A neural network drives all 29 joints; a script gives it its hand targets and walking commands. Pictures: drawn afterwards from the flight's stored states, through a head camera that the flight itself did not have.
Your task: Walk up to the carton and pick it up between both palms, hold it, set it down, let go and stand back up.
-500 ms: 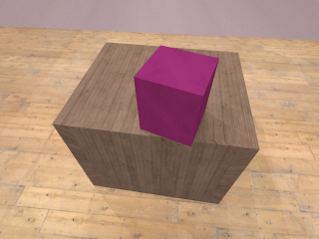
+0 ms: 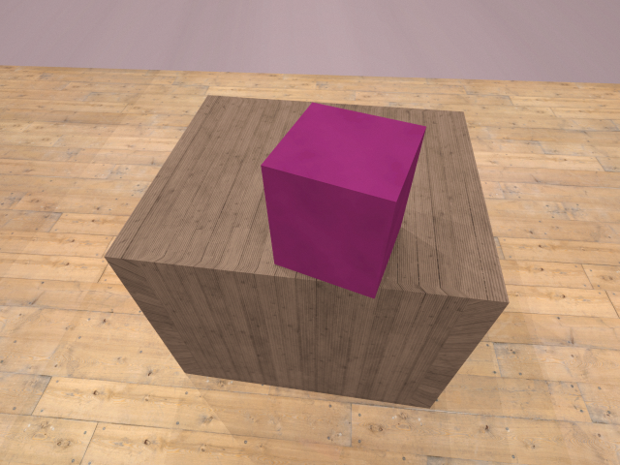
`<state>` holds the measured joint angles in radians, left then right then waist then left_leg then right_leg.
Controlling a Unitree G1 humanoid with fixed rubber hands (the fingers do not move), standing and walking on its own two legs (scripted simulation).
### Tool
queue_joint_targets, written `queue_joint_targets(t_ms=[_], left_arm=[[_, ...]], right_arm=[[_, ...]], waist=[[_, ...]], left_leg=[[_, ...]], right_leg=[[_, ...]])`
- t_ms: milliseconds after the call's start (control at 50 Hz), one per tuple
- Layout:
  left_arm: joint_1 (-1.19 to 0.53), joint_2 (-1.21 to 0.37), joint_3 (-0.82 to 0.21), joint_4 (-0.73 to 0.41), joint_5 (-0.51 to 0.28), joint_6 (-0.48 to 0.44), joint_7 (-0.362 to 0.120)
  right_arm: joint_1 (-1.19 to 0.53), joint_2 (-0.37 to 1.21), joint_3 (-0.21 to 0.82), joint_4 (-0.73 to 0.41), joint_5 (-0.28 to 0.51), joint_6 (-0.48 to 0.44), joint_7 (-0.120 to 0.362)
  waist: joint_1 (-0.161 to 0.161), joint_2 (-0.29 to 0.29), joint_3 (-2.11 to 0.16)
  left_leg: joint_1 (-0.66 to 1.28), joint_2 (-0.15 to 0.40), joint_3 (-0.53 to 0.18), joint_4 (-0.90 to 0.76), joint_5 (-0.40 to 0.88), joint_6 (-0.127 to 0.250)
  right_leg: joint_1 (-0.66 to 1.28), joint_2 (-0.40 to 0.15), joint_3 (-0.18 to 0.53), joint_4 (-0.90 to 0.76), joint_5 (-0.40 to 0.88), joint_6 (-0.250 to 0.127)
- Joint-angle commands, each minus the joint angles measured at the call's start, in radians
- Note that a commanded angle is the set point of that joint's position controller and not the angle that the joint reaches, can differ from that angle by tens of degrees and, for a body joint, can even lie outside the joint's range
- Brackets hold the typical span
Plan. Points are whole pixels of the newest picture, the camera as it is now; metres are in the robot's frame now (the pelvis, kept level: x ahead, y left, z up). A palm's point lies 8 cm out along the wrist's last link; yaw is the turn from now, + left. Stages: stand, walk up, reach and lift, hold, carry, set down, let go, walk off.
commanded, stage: stand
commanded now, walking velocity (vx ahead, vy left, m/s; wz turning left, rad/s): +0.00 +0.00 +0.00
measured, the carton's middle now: (343, 201) +0.56 -0.03 -0.01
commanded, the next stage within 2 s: walk up in 0.94 s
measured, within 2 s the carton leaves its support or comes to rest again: neither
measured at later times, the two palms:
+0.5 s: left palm out of the picture -0.05 +0.21 -0.14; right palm out of the picture -0.03 -0.22 -0.15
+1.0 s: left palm out of the picture -0.06 +0.20 -0.15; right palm out of the picture -0.05 -0.21 -0.14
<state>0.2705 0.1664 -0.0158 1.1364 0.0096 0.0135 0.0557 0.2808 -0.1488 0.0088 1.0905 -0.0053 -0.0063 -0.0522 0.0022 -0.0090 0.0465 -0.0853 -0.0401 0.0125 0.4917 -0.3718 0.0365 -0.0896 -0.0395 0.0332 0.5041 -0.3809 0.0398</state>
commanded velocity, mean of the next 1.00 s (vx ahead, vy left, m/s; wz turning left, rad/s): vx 0.00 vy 0.00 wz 0.00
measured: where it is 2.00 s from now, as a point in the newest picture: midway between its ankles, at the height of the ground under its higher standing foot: outside the picture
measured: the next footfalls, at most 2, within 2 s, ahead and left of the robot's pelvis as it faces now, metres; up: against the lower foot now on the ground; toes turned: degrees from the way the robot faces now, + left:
right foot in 1.56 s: +0.08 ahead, -0.10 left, +0.00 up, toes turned -7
left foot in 1.84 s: +0.06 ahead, +0.14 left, +0.00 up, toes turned -7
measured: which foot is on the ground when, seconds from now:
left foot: down 0.00-1.00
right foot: down 0.00-1.00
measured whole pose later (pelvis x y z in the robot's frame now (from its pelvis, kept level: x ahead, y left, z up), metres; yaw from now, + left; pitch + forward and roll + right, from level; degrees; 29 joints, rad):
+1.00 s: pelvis -0.01 +0.00 +0.00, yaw +0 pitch -2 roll +0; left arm 0.31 0.13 -0.03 1.21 0.00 0.01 0.05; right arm 0.33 -0.13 0.03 1.16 0.00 -0.01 -0.05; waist 0.00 0.00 0.05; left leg -0.10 -0.03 0.01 0.47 -0.34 0.03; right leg -0.09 -0.04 0.02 0.47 -0.34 0.04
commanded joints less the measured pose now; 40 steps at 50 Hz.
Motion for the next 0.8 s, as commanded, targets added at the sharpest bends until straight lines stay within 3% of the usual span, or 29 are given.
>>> queue_joint_targets(t_ms=[0,20,80,120,140,180,200,220,240,260,320,340,360,380,420,440,460,500,580,600,620,640,660,680,700,720,740,760,780], left_arm=[[0.076,0.115,0.018,0.003,-0.006,-0.014,0.003],[0.088,0.079,0.009,0.014,-0.008,-0.01,0.003],[0.05,0.083,0.016,0.007,-0.007,-0.01,0.001],[0.094,0.07,0.006,0.036,-0.003,-0.012,0.007],[0.083,0.051,-0.001,0.038,-0.004,-0.006,0.003],[0.061,0.096,0.013,0.031,-0.001,-0.004,0.007],[0.096,0.06,0.0,0.046,0.002,0.0,0.003],[0.112,0.056,0.001,0.059,-0.008,0.001,0.0],[0.097,0.081,0.002,0.055,-0.009,-0.002,0.003],[0.101,0.085,0.005,0.058,-0.002,-0.001,-0.004],[0.092,0.093,0.007,0.065,0.0,-0.005,0.01],[0.1,0.106,0.011,0.048,-0.003,-0.01,0.011],[0.103,0.077,-0.002,0.065,-0.012,-0.011,0.008],[0.095,0.07,-0.002,0.065,-0.004,-0.013,0.005],[0.08,0.028,-0.017,0.053,-0.004,-0.018,-0.001],[0.059,0.059,-0.002,0.066,0.002,-0.015,-0.001],[0.1,0.061,-0.001,0.053,-0.008,-0.016,0.0],[0.125,0.067,0.001,0.081,-0.008,-0.017,0.006],[0.085,0.048,-0.011,0.057,-0.006,-0.016,0.01],[0.114,0.086,-0.005,0.077,-0.009,-0.011,0.01],[0.084,0.082,-0.002,0.064,-0.007,-0.014,0.006],[0.108,0.044,-0.007,0.071,-0.005,-0.015,0.0],[0.108,0.081,0.003,0.068,-0.011,-0.009,0.005],[0.096,0.039,-0.009,0.074,-0.005,-0.009,-0.002],[0.121,0.018,-0.013,0.073,0.001,-0.012,0.001],[0.128,0.055,-0.007,0.088,-0.008,-0.006,0.005],[0.114,0.089,0.005,0.069,-0.005,-0.009,0.007],[0.149,0.054,-0.004,0.094,-0.006,-0.001,0.011],[0.166,0.035,-0.009,0.088,-0.01,-0.002,0.005]], right_arm=[[0.06,-0.123,-0.023,-0.004,-0.001,-0.008,0.01],[0.1,-0.097,-0.013,0.008,-0.002,-0.011,0.006],[0.084,-0.097,-0.019,0.025,0.002,0.001,-0.002],[0.076,-0.095,-0.017,0.031,-0.002,-0.002,-0.007],[0.097,-0.092,-0.016,0.041,-0.002,-0.002,-0.005],[0.052,-0.106,-0.013,0.03,-0.001,-0.008,-0.006],[0.106,-0.091,-0.013,0.038,-0.006,-0.005,0.0],[0.118,-0.052,0.0,0.057,-0.004,-0.003,0.001],[0.105,-0.093,-0.011,0.053,0.003,-0.001,-0.002],[0.07,-0.112,-0.014,0.039,-0.001,-0.004,-0.003],[0.118,-0.068,-0.003,0.065,0.001,-0.002,0.001],[0.113,-0.075,0.0,0.063,0.002,0.002,-0.007],[0.115,-0.092,-0.002,0.063,0.007,-0.004,-0.001],[0.118,-0.067,0.003,0.07,0.015,-0.005,0.002],[0.091,-0.101,-0.005,0.065,0.001,0.001,0.003],[0.088,-0.087,-0.005,0.052,-0.004,-0.002,0.006],[0.094,-0.079,0.001,0.062,-0.001,0.0,0.001],[0.097,-0.055,0.01,0.064,0.007,-0.01,0.001],[0.096,-0.096,0.001,0.066,0.006,-0.001,0.0],[0.131,-0.111,-0.002,0.077,0.003,-0.003,-0.003],[0.131,-0.056,0.008,0.077,0.002,-0.001,-0.004],[0.137,-0.04,0.018,0.086,0.0,0.002,-0.001],[0.12,-0.026,0.016,0.061,0.002,-0.014,-0.002],[0.1,-0.094,0.002,0.062,0.004,-0.006,0.0],[0.108,-0.089,0.0,0.058,0.002,-0.006,-0.002],[0.133,-0.091,0.006,0.074,0.002,-0.005,0.004],[0.094,-0.027,0.021,0.072,-0.008,0.001,-0.003],[0.146,-0.065,0.013,0.077,-0.001,-0.004,-0.006],[0.156,-0.057,0.015,0.083,0.007,-0.005,-0.012]], waist=[[0.003,-0.007,0.034],[-0.019,0.059,0.003],[0.002,-0.012,0.024],[0.016,-0.003,0.048],[0.004,-0.018,0.033],[0.021,0.034,0.054],[-0.005,0.013,0.037],[0.016,-0.031,0.065],[0.005,0.007,0.096],[0.018,0.0,0.056],[-0.003,-0.038,0.087],[-0.005,0.035,0.063],[0.007,0.035,0.091],[-0.011,0.032,0.082],[-0.011,0.013,0.073],[-0.016,-0.045,0.058],[0.014,0.011,0.045],[0.001,-0.03,0.06],[-0.012,0.023,0.074],[-0.01,-0.029,0.078],[-0.016,0.02,0.099],[0.004,0.048,0.104],[-0.005,-0.029,0.052],[-0.005,0.008,0.046],[0.005,-0.02,0.036],[-0.004,-0.02,0.077],[0.012,-0.004,0.09],[-0.003,-0.005,0.095],[0.014,0.04,0.087]], left_leg=[[-0.004,0.109,-0.081,-0.076,0.612,0.021],[0.019,0.107,-0.065,-0.051,0.624,0.02],[0.023,0.105,-0.092,-0.081,0.624,0.018],[0.007,0.119,-0.083,-0.085,0.669,0.02],[0.024,0.125,-0.098,-0.077,0.683,0.016],[-0.014,0.122,-0.099,-0.091,0.681,0.027],[0.0,0.122,-0.077,-0.076,0.648,0.01],[-0.032,0.115,-0.098,-0.087,0.575,0.019],[-0.041,0.118,-0.092,-0.107,0.552,0.014],[-0.018,0.106,-0.099,-0.105,0.516,0.023],[-0.034,0.111,-0.086,-0.101,0.549,0.009],[-0.005,0.111,-0.069,-0.087,0.56,0.007],[-0.028,0.099,-0.075,-0.09,0.564,0.006],[0.031,0.119,-0.09,-0.111,0.562,0.005],[0.018,0.123,-0.09,-0.095,0.568,0.004],[0.036,0.125,-0.091,-0.087,0.584,0.004],[-0.01,0.117,-0.085,-0.102,0.584,0.005],[-0.017,0.119,-0.099,-0.112,0.544,0.01],[-0.05,0.109,-0.069,-0.099,0.511,0.008],[-0.023,0.109,-0.08,-0.098,0.492,0.005],[-0.049,0.11,-0.071,-0.1,0.509,-0.007],[-0.086,0.116,-0.093,-0.11,0.52,0.001],[-0.017,0.118,-0.098,-0.099,0.486,0.016],[-0.044,0.114,-0.08,-0.104,0.48,0.001],[-0.027,0.12,-0.097,-0.102,0.491,0.006],[-0.073,0.11,-0.094,-0.1,0.462,0.0],[-0.054,0.115,-0.087,-0.127,0.47,-0.007],[-0.042,0.118,-0.101,-0.104,0.446,0.0],[-0.06,0.115,-0.106,-0.112,0.441,0.002]], right_leg=[[-0.038,-0.05,0.031,-0.055,0.481,-0.057],[-0.015,-0.051,0.032,-0.064,0.513,-0.048],[-0.063,-0.029,0.003,-0.046,0.405,-0.049],[-0.034,-0.049,0.017,-0.076,0.457,-0.05],[-0.05,-0.041,0.011,-0.048,0.497,-0.047],[-0.052,-0.059,0.031,-0.056,0.48,-0.062],[-0.021,-0.055,0.024,-0.064,0.521,-0.046],[-0.02,-0.057,0.024,-0.062,0.486,-0.05],[-0.044,-0.06,0.025,-0.087,0.465,-0.053],[-0.046,-0.049,0.015,-0.087,0.38,-0.049],[-0.033,-0.057,0.025,-0.091,0.469,-0.042],[-0.042,-0.063,0.023,-0.085,0.521,-0.039],[-0.044,-0.061,0.026,-0.092,0.505,-0.047],[-0.083,-0.061,0.025,-0.075,0.49,-0.062],[-0.074,-0.044,0.023,-0.092,0.433,-0.059],[-0.081,-0.041,0.014,-0.094,0.432,-0.056],[-0.015,-0.049,0.027,-0.101,0.432,-0.053],[-0.033,-0.051,0.017,-0.091,0.453,-0.051],[-0.026,-0.07,0.037,-0.104,0.474,-0.046],[-0.058,-0.061,0.022,-0.1,0.492,-0.047],[-0.05,-0.061,0.025,-0.095,0.473,-0.055],[-0.03,-0.067,0.039,-0.098,0.454,-0.064],[-0.048,-0.063,0.028,-0.088,0.472,-0.062],[-0.032,-0.057,0.028,-0.093,0.413,-0.048],[-0.028,-0.055,0.021,-0.106,0.403,-0.044],[-0.014,-0.053,0.028,-0.117,0.421,-0.035],[-0.058,-0.049,0.015,-0.101,0.411,-0.05],[-0.056,-0.056,0.02,-0.119,0.425,-0.044],[-0.039,-0.063,0.027,-0.104,0.394,-0.05]])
